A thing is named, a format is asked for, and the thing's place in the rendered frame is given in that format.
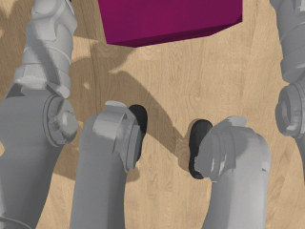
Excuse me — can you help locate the left robot foot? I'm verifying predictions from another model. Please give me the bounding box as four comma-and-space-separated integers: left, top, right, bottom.
129, 104, 148, 162

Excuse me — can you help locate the robot right upper arm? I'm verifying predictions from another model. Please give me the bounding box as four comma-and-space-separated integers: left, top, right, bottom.
274, 80, 305, 184

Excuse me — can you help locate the robot right forearm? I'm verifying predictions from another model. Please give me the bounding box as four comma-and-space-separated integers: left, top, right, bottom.
269, 0, 305, 83

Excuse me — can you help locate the robot left forearm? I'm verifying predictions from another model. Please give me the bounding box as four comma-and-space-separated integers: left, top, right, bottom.
0, 0, 78, 104

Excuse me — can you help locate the carton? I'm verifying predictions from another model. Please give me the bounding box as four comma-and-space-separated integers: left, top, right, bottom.
97, 0, 243, 48

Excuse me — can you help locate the robot left upper arm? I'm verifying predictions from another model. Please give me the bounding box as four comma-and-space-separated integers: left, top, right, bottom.
0, 94, 78, 229

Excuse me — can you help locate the robot right shin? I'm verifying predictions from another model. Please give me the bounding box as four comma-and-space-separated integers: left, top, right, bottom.
193, 115, 272, 178

